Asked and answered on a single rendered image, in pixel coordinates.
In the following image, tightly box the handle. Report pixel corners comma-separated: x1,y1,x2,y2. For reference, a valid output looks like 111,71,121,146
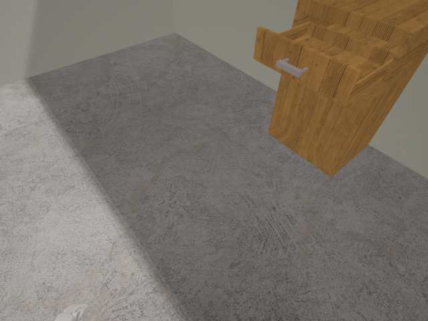
276,58,308,78

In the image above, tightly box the cabinet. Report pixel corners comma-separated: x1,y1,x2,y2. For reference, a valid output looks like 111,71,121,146
268,0,428,178

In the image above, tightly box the drawer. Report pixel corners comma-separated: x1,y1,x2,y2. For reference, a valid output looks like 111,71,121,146
253,21,396,107

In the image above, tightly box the left robot hand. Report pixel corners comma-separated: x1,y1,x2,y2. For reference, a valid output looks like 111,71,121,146
53,304,89,321

